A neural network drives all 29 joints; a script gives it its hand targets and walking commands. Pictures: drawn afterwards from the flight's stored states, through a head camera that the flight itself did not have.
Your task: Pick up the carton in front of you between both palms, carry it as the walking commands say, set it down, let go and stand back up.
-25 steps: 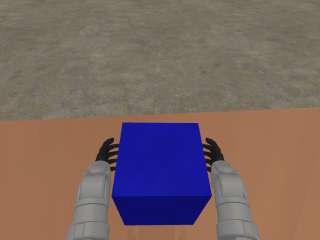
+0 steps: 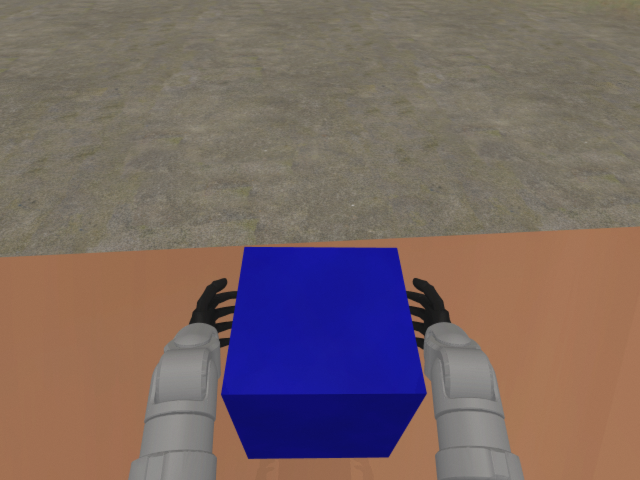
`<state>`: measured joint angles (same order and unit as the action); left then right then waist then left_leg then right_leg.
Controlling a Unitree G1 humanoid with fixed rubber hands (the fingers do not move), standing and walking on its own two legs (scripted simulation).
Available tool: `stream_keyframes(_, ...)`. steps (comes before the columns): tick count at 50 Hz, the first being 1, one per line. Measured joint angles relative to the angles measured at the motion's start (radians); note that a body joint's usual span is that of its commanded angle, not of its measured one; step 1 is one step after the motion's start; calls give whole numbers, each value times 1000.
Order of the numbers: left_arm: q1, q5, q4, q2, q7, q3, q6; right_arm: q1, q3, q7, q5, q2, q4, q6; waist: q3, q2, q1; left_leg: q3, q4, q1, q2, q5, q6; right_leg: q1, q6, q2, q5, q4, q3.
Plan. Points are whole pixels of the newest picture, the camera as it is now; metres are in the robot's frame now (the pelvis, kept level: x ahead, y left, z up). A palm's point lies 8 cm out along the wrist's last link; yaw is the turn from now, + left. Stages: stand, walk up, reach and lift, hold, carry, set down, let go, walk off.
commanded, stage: hold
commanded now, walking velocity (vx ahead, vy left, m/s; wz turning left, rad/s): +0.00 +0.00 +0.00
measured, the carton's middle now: (319, 357) +0.29 +0.00 -0.02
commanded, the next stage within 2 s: carry in 0.64 s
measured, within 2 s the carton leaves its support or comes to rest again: neither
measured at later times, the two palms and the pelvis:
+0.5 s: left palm (203, 331) +0.29 +0.15 +0.05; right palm (434, 331) +0.29 -0.15 +0.05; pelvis +0.00 +0.00 +0.00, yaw +0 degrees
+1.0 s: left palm (227, 269) +0.36 +0.13 +0.09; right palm (443, 271) +0.36 -0.17 +0.09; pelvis +0.09 -0.02 +0.00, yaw +0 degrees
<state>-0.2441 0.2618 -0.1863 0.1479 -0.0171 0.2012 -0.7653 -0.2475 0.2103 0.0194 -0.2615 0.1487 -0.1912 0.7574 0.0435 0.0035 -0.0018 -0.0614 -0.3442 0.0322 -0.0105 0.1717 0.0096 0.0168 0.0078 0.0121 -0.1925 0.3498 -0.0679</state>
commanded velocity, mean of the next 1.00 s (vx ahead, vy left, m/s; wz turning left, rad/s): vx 0.20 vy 0.00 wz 0.00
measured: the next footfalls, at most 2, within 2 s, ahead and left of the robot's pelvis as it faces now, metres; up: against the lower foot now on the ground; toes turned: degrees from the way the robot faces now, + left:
left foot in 1.10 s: +0.23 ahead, +0.09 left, +0.00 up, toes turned +9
right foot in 1.50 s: +0.55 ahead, -0.15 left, +0.00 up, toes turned -15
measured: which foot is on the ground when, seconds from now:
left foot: down 0.00-0.86, up 0.88-1.00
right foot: down 0.00-1.00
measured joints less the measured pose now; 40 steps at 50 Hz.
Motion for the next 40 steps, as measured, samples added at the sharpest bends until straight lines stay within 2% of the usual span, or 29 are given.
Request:
stream_keyframes(15,-52,12,-35,12,-5,46,10,-54,46,7,-16,13,-36,-10,17,0,-1,0,-31,22,-3,3,-1,22,3,-1,-4,31,-1)
stream_keyframes(32,-17,8,-2,3,-4,10,-4,-16,11,7,-12,3,-2,3,-8,0,2,2,-19,26,-2,8,0,27,2,0,-7,19,-3)
stream_keyframes(34,-10,-1,3,2,2,5,-12,-10,5,1,-4,2,4,13,-52,-1,4,7,-65,80,-1,42,1,83,2,2,-42,67,-6)
stream_keyframes(37,10,-20,38,-3,10,-9,-30,7,-13,-9,14,-2,37,33,-116,-2,8,20,-115,142,2,145,-1,160,-3,-3,-174,143,2)
stream_keyframes(40,17,-47,109,-4,19,-11,-59,6,-35,-24,33,-1,102,65,-154,-11,13,34,-133,183,15,85,-5,218,-11,-20,-174,187,46)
